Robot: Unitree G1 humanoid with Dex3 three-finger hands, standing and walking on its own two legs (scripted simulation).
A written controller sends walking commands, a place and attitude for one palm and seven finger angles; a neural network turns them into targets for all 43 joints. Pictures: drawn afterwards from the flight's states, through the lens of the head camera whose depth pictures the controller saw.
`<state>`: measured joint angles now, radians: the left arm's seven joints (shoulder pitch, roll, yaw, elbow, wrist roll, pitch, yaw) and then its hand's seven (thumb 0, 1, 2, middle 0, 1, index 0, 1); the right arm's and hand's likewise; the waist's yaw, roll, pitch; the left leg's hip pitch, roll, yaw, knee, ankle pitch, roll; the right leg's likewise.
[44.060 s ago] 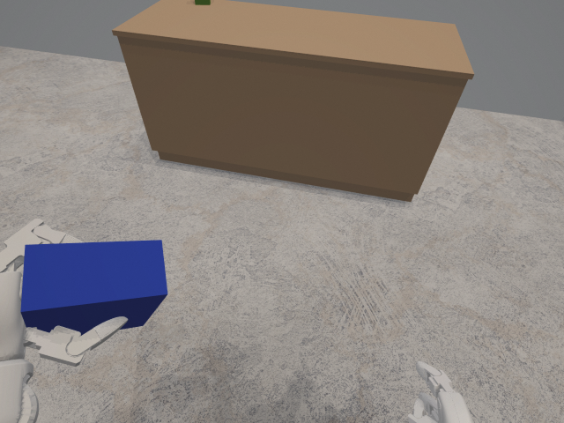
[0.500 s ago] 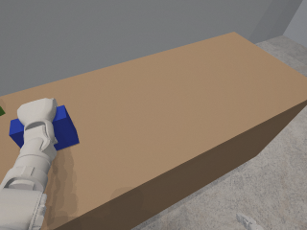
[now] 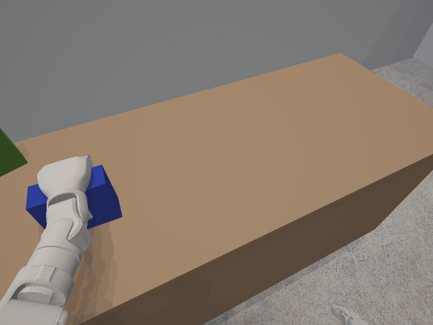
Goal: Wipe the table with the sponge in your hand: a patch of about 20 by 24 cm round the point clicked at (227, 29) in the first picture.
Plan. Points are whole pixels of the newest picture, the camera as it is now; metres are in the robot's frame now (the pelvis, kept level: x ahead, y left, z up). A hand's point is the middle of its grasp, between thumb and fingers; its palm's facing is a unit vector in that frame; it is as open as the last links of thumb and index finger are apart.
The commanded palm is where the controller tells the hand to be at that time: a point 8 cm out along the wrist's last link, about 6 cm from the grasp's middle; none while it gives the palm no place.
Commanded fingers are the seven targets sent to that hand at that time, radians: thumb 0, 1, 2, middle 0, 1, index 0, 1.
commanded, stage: wipe back along the first lane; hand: left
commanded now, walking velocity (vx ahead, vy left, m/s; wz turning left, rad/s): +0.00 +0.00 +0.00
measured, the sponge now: (82, 208) +0.34 +0.32 -0.01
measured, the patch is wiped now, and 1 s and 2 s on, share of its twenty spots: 1.00 1.00 1.00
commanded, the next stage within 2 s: lift the sponge slowly off the table in 1.22 s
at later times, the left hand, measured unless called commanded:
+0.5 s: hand (80, 212) +0.30 +0.29 +0.03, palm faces -0.05 -0.05 -1.00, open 10.0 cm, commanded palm +0.26 +0.28 +0.07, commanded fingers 0.00 0.10 1.30 -1.20 -1.60 -1.20 -1.60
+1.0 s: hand (82, 241) +0.25 +0.27 +0.03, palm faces -0.01 -0.06 -1.00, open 10.0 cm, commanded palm +0.21 +0.25 +0.07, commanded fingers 0.00 0.10 1.30 -1.20 -1.60 -1.20 -1.60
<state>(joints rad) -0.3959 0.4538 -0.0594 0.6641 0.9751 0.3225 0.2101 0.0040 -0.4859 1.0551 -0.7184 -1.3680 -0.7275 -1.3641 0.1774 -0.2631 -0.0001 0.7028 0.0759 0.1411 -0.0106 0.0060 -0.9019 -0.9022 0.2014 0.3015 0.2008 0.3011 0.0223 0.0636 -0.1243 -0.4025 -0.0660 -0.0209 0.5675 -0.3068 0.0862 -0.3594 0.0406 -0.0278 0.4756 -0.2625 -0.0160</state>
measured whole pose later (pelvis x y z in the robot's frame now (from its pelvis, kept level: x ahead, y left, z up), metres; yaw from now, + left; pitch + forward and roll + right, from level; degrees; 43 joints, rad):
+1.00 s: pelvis -0.01 -0.02 +0.00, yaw -1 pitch +2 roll -1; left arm 0.00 0.39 -0.12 0.26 0.95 0.42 0.21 0.01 -0.47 1.05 -0.70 -1.39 -0.71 -1.38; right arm 0.06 -0.26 0.02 0.65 0.08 0.11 -0.02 0.01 -0.90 -0.90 0.20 0.30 0.20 0.30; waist 0.07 0.08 -0.11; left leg -0.28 -0.05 -0.01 0.52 -0.29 0.06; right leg -0.26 0.06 -0.01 0.47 -0.25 -0.04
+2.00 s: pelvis -0.02 -0.04 +0.01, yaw -1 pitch -2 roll +0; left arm 0.12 0.37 -0.14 0.04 0.92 0.46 0.12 0.00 -0.49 1.05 -0.71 -1.37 -0.73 -1.36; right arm 0.01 -0.25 0.03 0.68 0.05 0.07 -0.03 0.01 -0.90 -0.90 0.20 0.30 0.20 0.30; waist 0.11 0.09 -0.06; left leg -0.16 -0.03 -0.01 0.46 -0.26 0.04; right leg -0.15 0.07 -0.01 0.42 -0.24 -0.07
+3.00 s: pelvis -0.03 -0.05 +0.01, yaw -1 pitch -5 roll +0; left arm 0.02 0.45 -0.12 -0.08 0.89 0.54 -0.01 0.00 -0.50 1.05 -0.73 -1.34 -0.75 -1.33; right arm -0.03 -0.27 0.05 0.68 0.06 0.06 -0.05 0.01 -0.90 -0.90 0.20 0.30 0.20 0.30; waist 0.11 0.11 -0.03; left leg -0.11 -0.03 -0.02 0.42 -0.22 0.02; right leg -0.10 0.08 -0.01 0.39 -0.20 -0.08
